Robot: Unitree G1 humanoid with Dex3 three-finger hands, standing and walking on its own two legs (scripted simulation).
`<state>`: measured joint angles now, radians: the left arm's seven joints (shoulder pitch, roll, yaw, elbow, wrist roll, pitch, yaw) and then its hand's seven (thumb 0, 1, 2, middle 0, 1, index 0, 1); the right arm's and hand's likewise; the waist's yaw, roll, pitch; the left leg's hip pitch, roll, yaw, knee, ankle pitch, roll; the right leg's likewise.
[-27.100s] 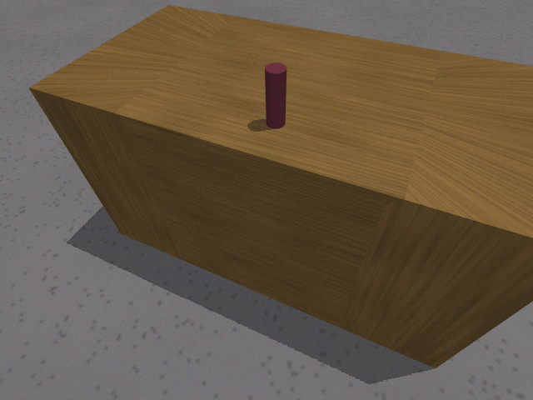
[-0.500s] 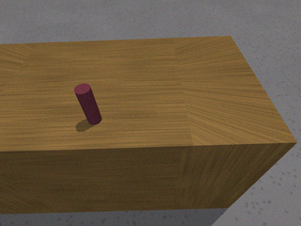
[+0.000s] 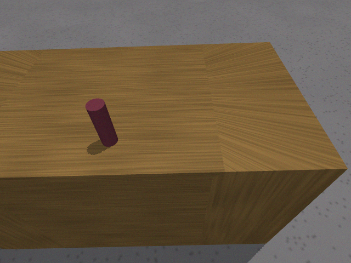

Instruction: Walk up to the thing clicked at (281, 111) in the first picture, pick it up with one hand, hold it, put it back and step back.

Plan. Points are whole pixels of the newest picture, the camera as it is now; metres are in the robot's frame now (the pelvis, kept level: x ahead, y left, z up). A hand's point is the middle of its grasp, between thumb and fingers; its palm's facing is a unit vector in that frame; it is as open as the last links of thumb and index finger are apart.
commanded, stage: stand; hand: left
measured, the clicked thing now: (103, 124) +0.47 +0.22 +0.04
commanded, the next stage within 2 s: none
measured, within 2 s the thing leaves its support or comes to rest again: neither
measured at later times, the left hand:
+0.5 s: hand out of the picture +0.08 +0.25 -0.15, palm faces -0.04 -0.94 -0.35, open 7.4 cm
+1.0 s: hand out of the picture +0.08 +0.25 -0.16, palm faces -0.04 -0.94 -0.35, open 7.4 cm
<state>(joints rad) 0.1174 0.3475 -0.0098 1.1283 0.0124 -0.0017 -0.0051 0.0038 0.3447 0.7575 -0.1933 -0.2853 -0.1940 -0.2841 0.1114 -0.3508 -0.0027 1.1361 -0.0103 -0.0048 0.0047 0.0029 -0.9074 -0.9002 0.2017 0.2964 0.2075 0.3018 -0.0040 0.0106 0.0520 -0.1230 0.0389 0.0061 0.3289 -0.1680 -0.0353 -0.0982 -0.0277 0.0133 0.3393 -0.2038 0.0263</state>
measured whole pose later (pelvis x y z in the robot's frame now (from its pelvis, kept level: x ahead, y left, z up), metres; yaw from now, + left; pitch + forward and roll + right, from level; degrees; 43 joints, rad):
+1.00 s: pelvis +0.01 +0.00 +0.00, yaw +0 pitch -2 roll +0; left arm 0.12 0.35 -0.01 1.12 0.01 0.00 -0.01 0.01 0.90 0.90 -0.20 -0.30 -0.20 -0.30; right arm 0.11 -0.35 -0.01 1.13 -0.01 0.00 0.00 0.00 -0.91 -0.90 0.20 0.30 0.21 0.30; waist 0.00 0.01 0.06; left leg -0.11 0.04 0.01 0.32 -0.18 -0.04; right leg -0.09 -0.02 0.02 0.33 -0.21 0.02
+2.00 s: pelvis +0.01 +0.00 +0.00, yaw -1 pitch -3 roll +0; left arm 0.12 0.35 0.00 1.11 0.01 0.00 -0.01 0.01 0.90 0.90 -0.20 -0.30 -0.20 -0.30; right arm 0.12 -0.35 -0.01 1.12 -0.01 0.00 0.00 0.00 -0.91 -0.90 0.20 0.30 0.21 0.30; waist 0.00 0.01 0.06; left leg -0.10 0.04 0.02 0.33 -0.18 -0.04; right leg -0.08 -0.02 0.03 0.33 -0.21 0.03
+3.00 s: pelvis -0.17 +0.01 -0.02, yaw -5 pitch -3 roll +1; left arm 0.14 0.35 0.06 0.85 0.03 0.05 -0.01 0.01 0.90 0.90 -0.20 -0.30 -0.20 -0.30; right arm 0.12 -0.40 -0.05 0.88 0.00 0.06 -0.03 0.00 -0.91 -0.90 0.20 0.30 0.21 0.30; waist 0.00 0.03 0.19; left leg -0.45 -0.05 -0.09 1.00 -0.52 0.00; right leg -0.27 0.04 0.05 0.66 -0.34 -0.04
